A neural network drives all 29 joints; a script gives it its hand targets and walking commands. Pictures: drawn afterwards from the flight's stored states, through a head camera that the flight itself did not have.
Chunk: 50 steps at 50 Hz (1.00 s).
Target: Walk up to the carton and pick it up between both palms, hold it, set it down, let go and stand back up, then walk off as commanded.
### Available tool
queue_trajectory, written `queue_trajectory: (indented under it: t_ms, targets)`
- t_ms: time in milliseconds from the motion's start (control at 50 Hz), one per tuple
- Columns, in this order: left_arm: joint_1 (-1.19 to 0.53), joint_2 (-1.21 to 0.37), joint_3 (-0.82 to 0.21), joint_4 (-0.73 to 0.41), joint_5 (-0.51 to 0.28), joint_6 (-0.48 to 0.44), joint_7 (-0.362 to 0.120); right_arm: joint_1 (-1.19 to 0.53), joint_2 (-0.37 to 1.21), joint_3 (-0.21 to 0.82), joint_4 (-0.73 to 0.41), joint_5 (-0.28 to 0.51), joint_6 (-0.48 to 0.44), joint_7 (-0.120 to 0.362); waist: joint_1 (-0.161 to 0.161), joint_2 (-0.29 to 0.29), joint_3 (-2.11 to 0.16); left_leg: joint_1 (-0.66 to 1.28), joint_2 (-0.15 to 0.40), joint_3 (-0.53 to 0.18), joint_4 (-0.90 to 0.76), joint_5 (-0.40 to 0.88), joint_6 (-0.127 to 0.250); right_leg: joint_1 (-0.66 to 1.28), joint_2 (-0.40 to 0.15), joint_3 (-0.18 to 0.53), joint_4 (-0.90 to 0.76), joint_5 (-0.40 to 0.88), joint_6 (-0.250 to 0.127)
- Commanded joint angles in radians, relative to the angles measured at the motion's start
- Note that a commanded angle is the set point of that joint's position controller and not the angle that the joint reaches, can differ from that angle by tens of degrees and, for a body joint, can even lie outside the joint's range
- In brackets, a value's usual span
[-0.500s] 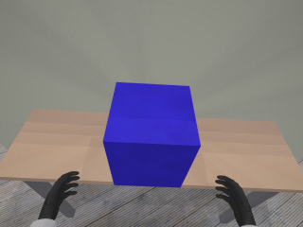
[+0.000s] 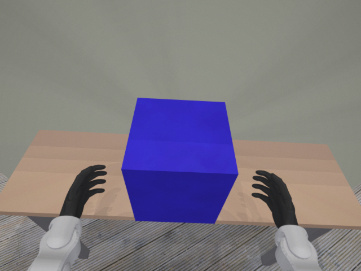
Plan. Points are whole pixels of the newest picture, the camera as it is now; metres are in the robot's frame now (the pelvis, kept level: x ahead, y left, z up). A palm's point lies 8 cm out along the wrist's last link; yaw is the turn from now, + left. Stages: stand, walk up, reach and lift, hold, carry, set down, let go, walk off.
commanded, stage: reach and lift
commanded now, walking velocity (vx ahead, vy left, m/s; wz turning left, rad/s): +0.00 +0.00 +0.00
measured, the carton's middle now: (178, 164) +0.36 +0.01 +0.01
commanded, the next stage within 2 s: none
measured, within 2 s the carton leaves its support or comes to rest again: neither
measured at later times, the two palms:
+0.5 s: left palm (68, 161) +0.29 +0.22 +0.13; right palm (276, 173) +0.28 -0.18 +0.11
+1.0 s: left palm (73, 119) +0.35 +0.22 +0.17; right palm (275, 128) +0.36 -0.18 +0.15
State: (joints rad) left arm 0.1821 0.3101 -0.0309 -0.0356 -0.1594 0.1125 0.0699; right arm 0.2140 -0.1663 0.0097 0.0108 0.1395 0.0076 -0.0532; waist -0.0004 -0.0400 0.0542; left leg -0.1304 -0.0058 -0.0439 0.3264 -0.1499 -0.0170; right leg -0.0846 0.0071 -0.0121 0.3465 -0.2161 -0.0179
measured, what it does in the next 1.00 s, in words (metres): stands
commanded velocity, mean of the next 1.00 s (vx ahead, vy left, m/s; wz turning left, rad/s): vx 0.00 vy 0.00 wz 0.00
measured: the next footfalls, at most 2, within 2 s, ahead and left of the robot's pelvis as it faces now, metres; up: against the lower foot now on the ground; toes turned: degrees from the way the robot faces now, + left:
none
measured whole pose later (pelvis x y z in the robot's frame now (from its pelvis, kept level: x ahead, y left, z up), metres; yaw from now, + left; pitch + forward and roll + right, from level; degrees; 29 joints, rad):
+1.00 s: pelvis +0.00 +0.00 +0.00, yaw +0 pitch -2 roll +0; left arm -0.46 0.31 0.16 -0.01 -0.16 0.71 0.04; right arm -0.46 -0.28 0.00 0.18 0.34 0.41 -0.17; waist 0.00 -0.04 0.05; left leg -0.11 0.00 -0.04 0.29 -0.13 -0.02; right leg -0.07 0.01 -0.01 0.32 -0.21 -0.01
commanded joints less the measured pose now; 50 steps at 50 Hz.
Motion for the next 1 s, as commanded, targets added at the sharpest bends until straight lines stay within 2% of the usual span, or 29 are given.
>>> queue_trajectory:
  t_ms: [0, 20, 40, 140, 160, 180, 200, 220, 260, 300, 340, 380, 460, 480, 500, 540, 580, 640, 660, 680, 740, 760, 800, 820, 860, 880, 940, 960, 980]
  targets:
    - [-0.155, 0.060, 0.184, -0.332, -0.069, 0.137, -0.020, -0.125, -0.111, -0.011, -0.307, 0.151, 0.068, -0.066, 0.055, 0.083, -0.207, 0.192, -0.007, 0.100, -0.035, 0.311, -0.010, 0.028, 0.005, 0.078, -0.081, 0.280, 0.037]
    - [-0.132, 0.044, 0.187, -0.380, -0.060, 0.157, -0.021, -0.094, -0.119, -0.015, -0.309, 0.160, 0.076, -0.070, 0.040, 0.099, -0.243, 0.237, -0.006, 0.100, -0.013, 0.381, -0.017, 0.041, 0.008, 0.076, -0.079, 0.341, 0.039]
    - [-0.126, 0.055, 0.213, -0.374, -0.055, 0.182, -0.027, -0.121, -0.145, -0.003, -0.338, 0.153, 0.086, -0.078, 0.058, 0.070, -0.246, 0.233, -0.007, 0.095, -0.011, 0.401, -0.017, 0.031, 0.013, 0.076, -0.077, 0.354, 0.042]
    - [-0.186, 0.047, 0.251, -0.402, -0.049, 0.234, -0.047, -0.179, -0.150, 0.041, -0.407, 0.177, 0.123, -0.098, 0.078, 0.092, -0.223, 0.222, -0.013, 0.099, -0.013, 0.423, -0.024, 0.042, -0.008, 0.080, -0.070, 0.425, 0.060]
    - [-0.209, 0.033, 0.218, -0.410, -0.066, 0.242, -0.052, -0.206, -0.158, 0.027, -0.424, 0.174, 0.126, -0.099, 0.054, 0.085, -0.240, 0.237, -0.012, 0.099, -0.002, 0.457, -0.026, 0.037, 0.000, 0.070, -0.064, 0.461, 0.059]
    - [-0.210, 0.032, 0.209, -0.406, -0.058, 0.249, -0.059, -0.203, -0.159, -0.003, -0.385, 0.179, 0.135, -0.100, 0.036, 0.103, -0.213, 0.244, -0.008, 0.098, -0.007, 0.438, -0.033, 0.030, 0.006, 0.066, -0.077, 0.435, 0.049]
    - [-0.267, 0.048, 0.210, -0.451, -0.059, 0.242, -0.055, -0.224, -0.160, 0.003, -0.371, 0.187, 0.143, -0.094, 0.043, 0.146, -0.241, 0.260, 0.000, 0.093, -0.006, 0.437, -0.038, 0.014, 0.007, 0.059, -0.077, 0.355, 0.037]
    - [-0.354, 0.050, 0.188, -0.442, -0.082, 0.245, -0.053, -0.298, -0.169, -0.022, -0.373, 0.183, 0.152, -0.089, 0.027, 0.158, -0.232, 0.247, 0.003, 0.085, -0.003, 0.395, -0.043, -0.042, 0.007, 0.061, -0.077, 0.312, 0.027]
    - [-0.400, 0.082, 0.209, -0.445, -0.093, 0.248, -0.048, -0.341, -0.168, -0.029, -0.392, 0.182, 0.169, -0.082, 0.038, 0.151, -0.253, 0.211, 0.004, 0.093, -0.021, 0.287, -0.033, -0.038, 0.009, 0.062, -0.083, 0.180, 0.028]
    - [-0.438, 0.064, 0.185, -0.409, -0.090, 0.277, -0.036, -0.389, -0.182, -0.089, -0.314, 0.185, 0.197, -0.083, 0.021, 0.172, -0.209, 0.220, 0.019, 0.085, -0.039, 0.242, -0.037, -0.063, 0.014, 0.051, -0.087, 0.130, 0.009]
    - [-0.467, 0.075, 0.213, -0.287, -0.086, 0.320, -0.044, -0.422, -0.188, -0.088, -0.255, 0.179, 0.226, -0.092, 0.014, 0.120, -0.188, 0.177, 0.011, 0.089, -0.053, 0.171, -0.024, -0.039, 0.010, 0.055, -0.091, 0.108, 0.024]
    - [-0.536, 0.056, 0.226, -0.228, -0.060, 0.359, -0.050, -0.491, -0.194, -0.078, -0.182, 0.193, 0.261, -0.093, 0.022, 0.141, -0.151, 0.149, 0.016, 0.093, -0.071, 0.132, -0.019, -0.045, 0.004, 0.065, -0.099, 0.067, 0.014]
    - [-0.678, 0.059, 0.247, -0.131, -0.048, 0.434, -0.046, -0.638, -0.221, -0.108, -0.111, 0.201, 0.317, -0.092, 0.023, 0.112, -0.134, 0.090, 0.023, 0.098, -0.109, -0.019, 0.002, -0.045, 0.005, 0.065, -0.100, -0.052, 0.016]
    - [-0.726, 0.075, 0.244, -0.134, -0.053, 0.454, -0.044, -0.673, -0.239, -0.121, -0.090, 0.203, 0.327, -0.095, 0.011, 0.087, -0.151, 0.083, 0.019, 0.096, -0.105, -0.027, 0.006, -0.039, 0.008, 0.064, -0.095, -0.041, 0.019]
    - [-0.720, 0.066, 0.247, -0.132, -0.054, 0.465, -0.042, -0.674, -0.240, -0.118, -0.097, 0.203, 0.332, -0.097, 0.018, 0.114, -0.172, 0.075, 0.016, 0.092, -0.102, -0.010, 0.001, -0.023, 0.005, 0.068, -0.091, -0.008, 0.023]
    - [-0.736, 0.069, 0.270, -0.111, -0.037, 0.486, -0.040, -0.706, -0.244, -0.099, -0.088, 0.220, 0.343, -0.100, 0.027, 0.065, -0.203, 0.083, 0.009, 0.095, -0.093, 0.027, 0.009, 0.007, 0.009, 0.072, -0.090, 0.040, 0.030]
    - [-0.841, 0.076, 0.262, -0.130, -0.050, 0.491, -0.027, -0.809, -0.247, -0.095, -0.090, 0.247, 0.344, -0.095, 0.031, 0.103, -0.266, 0.086, 0.011, 0.089, -0.074, 0.074, 0.007, 0.007, 0.010, 0.066, -0.067, 0.087, 0.029]
    - [-0.836, 0.091, 0.277, -0.125, -0.031, 0.501, -0.027, -0.820, -0.256, -0.061, -0.076, 0.256, 0.347, -0.096, 0.042, 0.075, -0.307, 0.099, 0.001, 0.086, -0.060, 0.133, 0.015, 0.029, 0.011, 0.071, -0.062, 0.167, 0.041]
    - [-0.875, 0.095, 0.272, -0.094, -0.039, 0.508, -0.034, -0.875, -0.271, -0.076, -0.065, 0.243, 0.350, -0.099, 0.023, 0.051, -0.310, 0.097, 0.003, 0.082, -0.056, 0.123, 0.014, 0.022, 0.020, 0.062, -0.052, 0.162, 0.045]
    - [-0.892, 0.108, 0.267, -0.113, -0.037, 0.511, -0.034, -0.869, -0.265, -0.072, -0.076, 0.256, 0.345, -0.104, 0.022, 0.079, -0.342, 0.123, -0.001, 0.080, -0.039, 0.170, 0.009, 0.026, 0.016, 0.060, -0.046, 0.223, 0.049]
    - [-0.919, 0.115, 0.274, -0.052, -0.038, 0.534, -0.042, -0.880, -0.288, -0.068, 0.036, 0.255, 0.375, -0.120, 0.004, 0.068, -0.293, 0.116, -0.008, 0.088, -0.031, 0.190, -0.006, 0.033, 0.018, 0.056, -0.053, 0.251, 0.053]
    - [-0.950, 0.141, 0.286, -0.095, -0.027, 0.539, -0.041, -0.925, -0.312, -0.081, -0.018, 0.270, 0.360, -0.121, 0.004, 0.079, -0.361, 0.143, -0.011, 0.087, -0.015, 0.258, -0.009, 0.050, 0.024, 0.052, -0.038, 0.331, 0.059]
    - [-0.938, 0.131, 0.292, -0.104, -0.003, 0.545, -0.047, -0.909, -0.304, -0.029, 0.025, 0.296, 0.372, -0.134, -0.001, 0.081, -0.380, 0.166, -0.015, 0.089, -0.003, 0.324, -0.014, 0.092, 0.014, 0.053, -0.034, 0.441, 0.068]
    - [-0.952, 0.131, 0.309, -0.051, 0.003, 0.547, -0.048, -0.953, -0.299, -0.031, 0.066, 0.287, 0.378, -0.134, 0.012, 0.068, -0.361, 0.161, -0.013, 0.086, -0.003, 0.292, -0.010, 0.069, 0.018, 0.054, -0.038, 0.408, 0.069]
    - [-0.967, 0.145, 0.324, -0.127, 0.019, 0.554, -0.041, -0.981, -0.315, -0.021, 0.036, 0.317, 0.372, -0.134, 0.023, 0.090, -0.428, 0.203, -0.005, 0.084, 0.024, 0.414, -0.026, 0.066, 0.033, 0.048, -0.024, 0.483, 0.065]
    - [-1.009, 0.124, 0.302, -0.062, 0.019, 0.563, -0.045, -1.029, -0.329, -0.023, 0.064, 0.317, 0.369, -0.132, 0.006, 0.076, -0.403, 0.183, -0.009, 0.079, 0.019, 0.396, -0.027, 0.062, 0.032, 0.035, -0.026, 0.488, 0.071]
    - [-0.982, 0.120, 0.297, -0.093, 0.017, 0.573, -0.051, -1.020, -0.328, -0.001, 0.064, 0.318, 0.371, -0.146, -0.001, 0.085, -0.436, 0.204, -0.018, 0.082, 0.031, 0.446, -0.034, 0.093, 0.024, 0.032, -0.020, 0.602, 0.080]
    - [-1.042, 0.139, 0.292, -0.059, -0.002, 0.570, -0.054, -1.087, -0.342, -0.025, 0.080, 0.314, 0.365, -0.145, -0.017, 0.082, -0.433, 0.179, -0.019, 0.076, 0.030, 0.387, -0.031, 0.071, 0.027, 0.034, -0.021, 0.548, 0.082]
    - [-1.066, 0.134, 0.297, -0.014, -0.015, 0.564, -0.055, -1.120, -0.320, -0.006, 0.093, 0.307, 0.371, -0.144, -0.003, 0.051, -0.432, 0.141, -0.021, 0.076, 0.026, 0.342, -0.021, 0.080, 0.014, 0.040, -0.019, 0.555, 0.089]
